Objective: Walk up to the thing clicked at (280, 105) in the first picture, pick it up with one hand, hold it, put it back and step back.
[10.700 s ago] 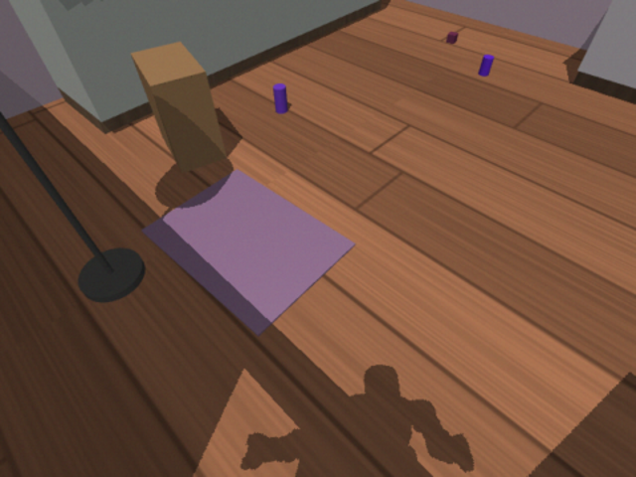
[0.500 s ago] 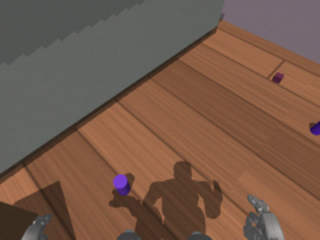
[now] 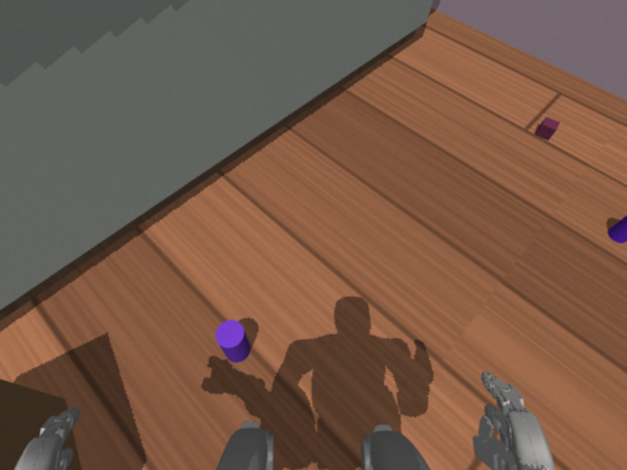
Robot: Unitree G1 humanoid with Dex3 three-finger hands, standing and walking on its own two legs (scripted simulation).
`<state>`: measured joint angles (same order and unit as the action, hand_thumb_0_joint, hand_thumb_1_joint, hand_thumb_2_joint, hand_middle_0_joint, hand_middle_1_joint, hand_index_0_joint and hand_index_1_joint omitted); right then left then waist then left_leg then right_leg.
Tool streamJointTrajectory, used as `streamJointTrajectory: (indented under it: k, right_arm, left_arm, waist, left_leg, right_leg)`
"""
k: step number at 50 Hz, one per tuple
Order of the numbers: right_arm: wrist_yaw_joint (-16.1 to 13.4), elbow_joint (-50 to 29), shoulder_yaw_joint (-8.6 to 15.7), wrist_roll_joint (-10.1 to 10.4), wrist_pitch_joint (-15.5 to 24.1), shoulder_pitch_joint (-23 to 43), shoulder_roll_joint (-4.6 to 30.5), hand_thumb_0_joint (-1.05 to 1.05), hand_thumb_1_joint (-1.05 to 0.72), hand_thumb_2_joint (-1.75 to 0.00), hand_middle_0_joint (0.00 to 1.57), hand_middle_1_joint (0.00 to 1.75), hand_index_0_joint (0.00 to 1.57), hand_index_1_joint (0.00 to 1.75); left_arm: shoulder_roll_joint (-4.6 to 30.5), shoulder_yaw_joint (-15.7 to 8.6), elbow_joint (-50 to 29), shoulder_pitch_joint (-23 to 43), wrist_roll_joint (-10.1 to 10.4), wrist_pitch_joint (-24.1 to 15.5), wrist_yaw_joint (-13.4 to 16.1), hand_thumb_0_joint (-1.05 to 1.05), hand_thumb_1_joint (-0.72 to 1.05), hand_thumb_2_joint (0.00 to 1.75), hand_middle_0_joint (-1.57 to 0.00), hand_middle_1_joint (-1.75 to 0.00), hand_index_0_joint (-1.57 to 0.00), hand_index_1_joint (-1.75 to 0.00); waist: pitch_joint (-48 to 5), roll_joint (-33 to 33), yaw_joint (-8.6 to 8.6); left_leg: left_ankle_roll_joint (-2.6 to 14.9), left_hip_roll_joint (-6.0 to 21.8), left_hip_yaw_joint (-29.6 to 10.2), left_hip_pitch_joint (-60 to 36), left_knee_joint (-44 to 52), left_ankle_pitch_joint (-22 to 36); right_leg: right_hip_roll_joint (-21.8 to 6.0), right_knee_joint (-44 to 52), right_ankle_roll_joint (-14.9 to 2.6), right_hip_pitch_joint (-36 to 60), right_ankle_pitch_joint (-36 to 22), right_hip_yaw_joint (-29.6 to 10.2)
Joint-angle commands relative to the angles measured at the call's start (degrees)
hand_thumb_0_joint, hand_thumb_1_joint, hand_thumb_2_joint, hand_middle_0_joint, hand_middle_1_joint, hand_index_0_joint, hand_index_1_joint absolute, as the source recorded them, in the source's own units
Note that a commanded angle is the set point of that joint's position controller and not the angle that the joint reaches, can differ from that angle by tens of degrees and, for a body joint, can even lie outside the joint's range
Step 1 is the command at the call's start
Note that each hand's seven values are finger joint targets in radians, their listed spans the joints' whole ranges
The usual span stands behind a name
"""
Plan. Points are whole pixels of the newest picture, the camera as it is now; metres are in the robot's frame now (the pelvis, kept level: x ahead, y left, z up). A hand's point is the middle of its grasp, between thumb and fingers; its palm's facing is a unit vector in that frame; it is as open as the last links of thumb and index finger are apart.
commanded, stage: go down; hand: left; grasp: from the side
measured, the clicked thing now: (234, 342) +0.45 +0.21 -0.60
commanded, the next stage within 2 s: approach in 1.92 s
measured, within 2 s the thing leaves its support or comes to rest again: neither
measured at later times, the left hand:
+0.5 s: hand (105, 378) +0.28 +0.35 -0.21, palm faces +0.14 -0.95 -0.27, open 16.9 cm
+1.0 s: hand (105, 354) +0.33 +0.38 -0.25, palm faces +0.17 -0.97 -0.18, open 16.9 cm
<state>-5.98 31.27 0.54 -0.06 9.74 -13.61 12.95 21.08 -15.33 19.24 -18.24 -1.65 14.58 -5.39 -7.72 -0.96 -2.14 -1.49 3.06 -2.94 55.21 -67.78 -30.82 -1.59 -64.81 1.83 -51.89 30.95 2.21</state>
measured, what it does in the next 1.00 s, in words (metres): lowers itself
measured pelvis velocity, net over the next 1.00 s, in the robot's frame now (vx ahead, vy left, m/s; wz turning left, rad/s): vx -0.08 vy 0.00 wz -0.08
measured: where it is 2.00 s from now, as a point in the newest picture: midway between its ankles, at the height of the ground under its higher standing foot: outside the picture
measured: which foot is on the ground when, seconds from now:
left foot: down 0.00-1.00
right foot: down 0.00-1.00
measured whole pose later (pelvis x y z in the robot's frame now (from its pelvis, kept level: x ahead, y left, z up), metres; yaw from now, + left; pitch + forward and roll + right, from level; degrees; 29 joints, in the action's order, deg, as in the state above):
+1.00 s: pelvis -0.08 +0.00 -0.24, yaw -4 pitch +33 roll -6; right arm -1.3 37.9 -3.9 -2.3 7.2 -6.8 19.9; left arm 47.2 -44.6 60.2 31.1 6.3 -21.8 -33.1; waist -7.0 1.2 -4.5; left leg -2.7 2.3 -7.8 113.9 -118.8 -38.8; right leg -0.4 -115.9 1.7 -110.0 39.5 2.4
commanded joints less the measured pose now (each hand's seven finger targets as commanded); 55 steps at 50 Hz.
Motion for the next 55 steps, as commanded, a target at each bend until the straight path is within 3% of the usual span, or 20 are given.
streamJointTrajectory:
  k: [1, 4, 7, 9, 11, 14, 15, 17, 20, 22, 23, 25, 29, 31, 35, 38, 42, 44, 46, 55]
  right_arm:
    - [-0.6, -6.0, 3.6, -0.3, 4.7, 1.5, 9.1, 0.0, -0.92, -0.9, 0.2, 0.3, 0.2, 0.3]
    - [-0.2, -4.1, 3.7, -0.5, 5.7, 1.1, 9.6, 0.0, -0.95, -0.91, 0.2, 0.3, 0.2, 0.3]
    - [0.3, -3.7, 4.3, -0.6, 6.4, 1.5, 11.3, 0.0, -0.93, -0.91, 0.2, 0.3, 0.2, 0.3]
    - [0.7, -2.6, 4.4, -0.6, 6.3, 1.3, 12.1, 0.0, -0.93, -0.91, 0.2, 0.3, 0.2, 0.3]
    - [1.2, -2.0, 4.1, -0.7, 5.7, 1.4, 12.6, 0.0, -0.91, -0.9, 0.2, 0.3, 0.2, 0.3]
    - [1.7, -2.1, 4.1, -0.7, 4.3, 1.2, 14.1, 0.0, -0.89, -0.9, 0.2, 0.3, 0.2, 0.3]
    - [1.9, -2.2, 4.2, -0.8, 3.9, 1.4, 14.4, 0.0, -0.89, -0.9, 0.2, 0.3, 0.2, 0.3]
    - [2.2, -1.5, 4.1, -1.0, 3.1, 1.1, 14.9, 0.0, -0.88, -0.9, 0.2, 0.3, 0.2, 0.3]
    - [2.9, -0.7, 3.8, -1.2, 2.2, 0.9, 15.2, 0.0, -0.89, -0.9, 0.2, 0.3, 0.2, 0.3]
    - [2.9, -0.5, 3.8, -1.4, 1.8, 1.3, 15.9, 0.0, -0.89, -0.9, 0.2, 0.3, 0.2, 0.3]
    - [2.9, 0.4, 3.8, -1.5, 1.7, 0.9, 15.8, 0.0, -0.89, -0.9, 0.2, 0.3, 0.2, 0.3]
    - [2.9, 1.5, 3.4, -1.6, 1.4, 0.5, 16.1, 0.0, -0.89, -0.9, 0.2, 0.3, 0.2, 0.3]
    - [3.0, 2.6, 2.5, -1.9, 0.7, 0.3, 16.4, 0.0, -0.89, -0.9, 0.2, 0.3, 0.2, 0.3]
    - [3.0, 2.8, 2.1, -2.1, 0.3, 0.2, 16.9, 0.0, -0.89, -0.9, 0.2, 0.3, 0.2, 0.3]
    - [3.3, 2.4, 1.4, -2.1, -0.2, 0.5, 17.6, 0.0, -0.89, -0.9, 0.2, 0.3, 0.2, 0.3]
    - [3.5, 2.5, 0.8, -2.0, -0.5, 0.2, 18.2, 0.0, -0.9, -0.9, 0.2, 0.3, 0.2, 0.3]
    - [3.7, 3.2, 0.4, -2.1, -0.8, 0.5, 18.5, 0.0, -0.9, -0.9, 0.2, 0.3, 0.2, 0.3]
    - [3.9, 3.3, 0.4, -2.1, -0.8, 0.7, 18.8, 0.0, -0.9, -0.9, 0.2, 0.3, 0.2, 0.3]
    - [4.0, 3.0, 0.3, -2.2, -0.9, 0.5, 19.0, 0.0, -0.9, -0.9, 0.2, 0.3, 0.2, 0.3]
    - [4.3, 3.9, 0.0, -2.7, -0.9, -0.3, 20.2, 0.0, -0.9, -0.9, 0.2, 0.3, 0.2, 0.3]
  left_arm:
    - [14.5, -7.6, -4.3, 12.5, 0.9, -7.3, 0.5, 0.0, -0.55, 0.19, -0.08, -0.18, -0.07, -0.19]
    - [17.8, -10.2, 0.3, 18.2, 1.9, -13.2, -1.4, 0.0, -0.5, 0.2, -0.07, -0.19, -0.06, -0.19]
    - [19.8, -11.6, 2.5, 22.2, 3.0, -19.4, -4.8, 0.0, -0.46, 0.14, -0.05, -0.13, -0.05, -0.13]
    - [21.0, -14.0, 9.6, 23.1, 4.1, -22.7, -7.0, 0.0, -0.45, 0.14, -0.05, -0.12, -0.04, -0.13]
    - [23.8, -16.4, 13.3, 26.3, 4.7, -26.0, -9.0, 0.0, -0.48, 0.13, -0.05, -0.13, -0.04, -0.14]
    - [27.6, -19.7, 18.1, 27.8, 5.0, -29.0, -11.5, 0.0, -0.47, 0.15, -0.04, -0.14, -0.03, -0.14]
    - [26.0, -18.8, 18.9, 28.1, 5.2, -29.7, -12.6, 0.0, -0.45, 0.15, -0.04, -0.14, -0.03, -0.14]
    - [29.8, -21.9, 20.4, 29.7, 5.7, -31.5, -14.1, 0.0, -0.43, 0.15, -0.04, -0.13, -0.03, -0.13]
    - [32.4, -24.3, 20.7, 33.6, 6.7, -34.4, -16.0, 0.0, -0.44, 0.16, -0.03, -0.13, -0.02, -0.14]
    - [34.2, -25.7, 19.1, 39.2, 7.5, -36.4, -17.1, 0.0, -0.41, 0.17, -0.03, -0.14, -0.02, -0.15]
    - [33.7, -25.0, 19.1, 41.7, 7.7, -37.1, -17.7, 0.0, -0.39, 0.16, -0.03, -0.13, -0.02, -0.13]
    - [37.0, -27.1, 20.8, 45.5, 8.0, -38.6, -18.5, 0.0, -0.37, 0.18, -0.02, -0.14, -0.01, -0.14]
    - [38.0, -27.1, 25.4, 49.8, 8.5, -39.6, -21.0, 0.0, -0.39, 0.15, -0.01, -0.13, -0.02, -0.12]
    - [42.1, -29.0, 25.6, 51.6, 8.4, -39.8, -22.1, 0.0, -0.37, 0.14, -0.01, -0.12, -0.01, -0.11]
    - [44.8, -30.2, 26.6, 54.5, 8.7, -39.7, -23.9, 0.0, -0.37, 0.11, -0.02, -0.1, -0.02, -0.09]
    - [48.4, -33.1, 27.7, 55.0, 9.2, -39.4, -24.5, 0.0, -0.42, 0.1, -0.03, -0.1, -0.03, -0.09]
    - [47.0, -32.0, 29.7, 56.4, 9.4, -39.2, -26.0, 0.0, -0.4, 0.1, -0.02, -0.1, -0.02, -0.09]
    - [48.6, -33.2, 30.1, 56.5, 9.6, -39.3, -26.4, 0.0, -0.41, 0.1, -0.02, -0.09, -0.02, -0.09]
    - [48.5, -33.3, 30.4, 57.9, 9.9, -39.4, -27.2, 0.0, -0.43, 0.1, -0.02, -0.1, -0.03, -0.09]
    - [52.9, -35.0, 29.4, 62.7, 9.8, -39.7, -28.6, 0.0, -0.44, 0.12, -0.02, -0.11, -0.02, -0.1]
  waist:
    - [-8.9, -3.2, -1.88]
    - [-10.8, -3.9, -1.43]
    - [-17.5, -5.9, -0.83]
    - [-19.1, -4.7, -0.37]
    - [-21.9, -6.9, 1.41]
    - [-28.0, -8.6, 2.94]
    - [-28.4, -8.7, 2.81]
    - [-29.9, -8.1, 3.55]
    - [-33.3, -6.8, 3.28]
    - [-34.0, -6.6, 2.33]
    - [-34.2, -6.6, 1.58]
    - [-34.0, -6.0, 1.04]
    - [-32.3, -5.6, -0.16]
    - [-33.4, -6.6, 0.95]
    - [-33.9, -8.6, 1.14]
    - [-36.1, -9.0, 1.87]
    - [-33.4, -10.7, 0.5]
    - [-32.7, -10.0, 1.17]
    - [-33.3, -10.3, 0.21]
    - [-35.7, -12.9, 0.0]
  left_leg:
    - [2.31, -1.6, 2.1, -3.9, 4.6, 10.2]
    - [2.41, -1.7, 2.3, 0.3, 1.2, 6.0]
    - [2.2, -1.5, 1.7, 1.7, -2.9, 6.7]
    - [2.12, -1.5, 0.9, 5.1, -6.1, 6.7]
    - [1.83, -1.5, 0.2, 7.8, -8.7, 6.5]
    - [1.64, -1.2, -0.7, 7.1, -11.8, 10.6]
    - [1.56, -1.0, -1.1, 7.2, -12.3, 10.6]
    - [1.68, -1.1, -1.1, 9.3, -14.6, 13.0]
    - [2.21, -1.5, -0.8, 12.5, -18.8, 15.9]
    - [2.39, -1.1, -1.4, 13.0, -20.4, 13.7]
    - [2.54, -1.2, -0.9, 14.3, -21.9, 12.8]
    - [2.74, -1.2, -0.6, 18.0, -24.4, 10.7]
    - [2.88, -1.3, -0.5, 23.5, -27.0, 4.2]
    - [2.72, -1.2, -0.1, 24.7, -28.2, 2.7]
    - [2.37, -1.0, -0.4, 26.9, -29.1, -1.0]
    - [2.42, -1.1, -0.4, 27.5, -31.1, 2.1]
    - [2.32, -0.9, -1.1, 28.9, -33.1, 2.7]
    - [2.37, -0.7, -1.1, 30.3, -34.0, 2.5]
    - [2.55, -0.8, -0.7, 31.2, -35.5, 2.8]
    - [2.29, -0.8, -0.7, 32.6, -39.0, 3.0]
  right_leg:
    - [1.7, 4.8, -2.25, -0.6, -9.8, -0.1]
    - [1.4, 0.8, -2.43, -5.2, -5.9, -0.7]
    - [1.5, -5.2, -2.76, -9.9, -6.2, -0.9]
    - [1.4, -9.1, -2.96, -13.6, -5.8, -0.7]
    - [1.2, -12.8, -3.24, -17.1, -5.1, -0.8]
    - [1.3, -16.9, -3.65, -21.1, -7.2, 0.0]
    - [1.4, -18.1, -3.8, -22.7, -7.1, 0.5]
    - [1.4, -20.0, -3.83, -23.3, -8.8, 0.6]
    - [1.6, -23.4, -3.81, -24.5, -10.6, 0.6]
    - [1.7, -24.8, -3.7, -27.5, -8.8, 0.6]
    - [1.7, -25.3, -3.6, -28.5, -8.4, 0.3]
    - [1.7, -26.6, -3.45, -29.6, -7.0, 0.1]
    - [1.7, -28.1, -3.45, -32.9, -2.1, -0.2]
    - [1.7, -29.0, -3.47, -33.4, -0.7, -0.5]
    - [1.9, -31.4, -3.59, -35.6, 1.8, 0.3]
    - [2.1, -33.9, -3.78, -36.1, -0.5, 1.2]
    - [2.0, -37.0, -4.02, -40.5, -1.0, 2.0]
    - [2.2, -38.1, -3.96, -41.7, -0.9, 2.2]
    - [2.2, -38.7, -3.94, -41.9, -1.3, 2.2]
    - [2.2, -43.1, -4.02, -44.2, -1.6, 3.0]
